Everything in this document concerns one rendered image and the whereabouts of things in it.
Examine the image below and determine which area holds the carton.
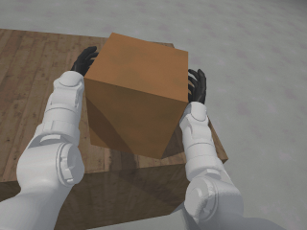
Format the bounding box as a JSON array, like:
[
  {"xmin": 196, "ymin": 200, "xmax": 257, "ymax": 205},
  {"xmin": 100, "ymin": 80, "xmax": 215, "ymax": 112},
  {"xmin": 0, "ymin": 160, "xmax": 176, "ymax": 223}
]
[{"xmin": 83, "ymin": 33, "xmax": 189, "ymax": 160}]

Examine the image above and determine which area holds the robot right upper arm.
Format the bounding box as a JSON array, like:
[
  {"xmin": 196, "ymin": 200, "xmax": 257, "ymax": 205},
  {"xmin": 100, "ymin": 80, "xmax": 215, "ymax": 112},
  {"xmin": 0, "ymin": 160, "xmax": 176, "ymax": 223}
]
[{"xmin": 184, "ymin": 175, "xmax": 287, "ymax": 230}]

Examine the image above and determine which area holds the left robot forearm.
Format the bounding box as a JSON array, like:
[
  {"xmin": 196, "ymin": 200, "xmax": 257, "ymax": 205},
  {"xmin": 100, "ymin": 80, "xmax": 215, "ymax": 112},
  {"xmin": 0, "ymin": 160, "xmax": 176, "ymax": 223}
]
[{"xmin": 16, "ymin": 71, "xmax": 84, "ymax": 186}]

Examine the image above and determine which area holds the right robot forearm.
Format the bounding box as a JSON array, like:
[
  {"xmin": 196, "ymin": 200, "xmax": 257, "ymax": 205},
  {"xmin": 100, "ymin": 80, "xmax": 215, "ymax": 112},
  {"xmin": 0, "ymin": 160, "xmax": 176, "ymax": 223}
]
[{"xmin": 179, "ymin": 102, "xmax": 235, "ymax": 186}]

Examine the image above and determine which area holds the robot left hand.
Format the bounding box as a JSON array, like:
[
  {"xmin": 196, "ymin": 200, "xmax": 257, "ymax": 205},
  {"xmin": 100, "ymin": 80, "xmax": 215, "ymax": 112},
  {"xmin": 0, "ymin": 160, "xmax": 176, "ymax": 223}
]
[{"xmin": 70, "ymin": 46, "xmax": 99, "ymax": 76}]

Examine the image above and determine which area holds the pedestal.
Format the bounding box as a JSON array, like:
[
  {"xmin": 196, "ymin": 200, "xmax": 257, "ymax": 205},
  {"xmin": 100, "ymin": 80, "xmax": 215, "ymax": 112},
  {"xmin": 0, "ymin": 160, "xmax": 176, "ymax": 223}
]
[{"xmin": 0, "ymin": 28, "xmax": 228, "ymax": 230}]

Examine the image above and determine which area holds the robot left upper arm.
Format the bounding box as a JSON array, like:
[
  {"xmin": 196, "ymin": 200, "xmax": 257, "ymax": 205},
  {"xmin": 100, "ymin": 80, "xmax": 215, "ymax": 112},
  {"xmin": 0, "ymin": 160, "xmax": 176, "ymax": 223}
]
[{"xmin": 0, "ymin": 142, "xmax": 85, "ymax": 230}]

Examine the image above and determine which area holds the robot right hand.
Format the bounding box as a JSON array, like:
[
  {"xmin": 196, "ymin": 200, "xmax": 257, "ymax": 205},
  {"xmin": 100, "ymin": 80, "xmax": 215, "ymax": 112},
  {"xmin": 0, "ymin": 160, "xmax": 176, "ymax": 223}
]
[{"xmin": 188, "ymin": 69, "xmax": 207, "ymax": 104}]

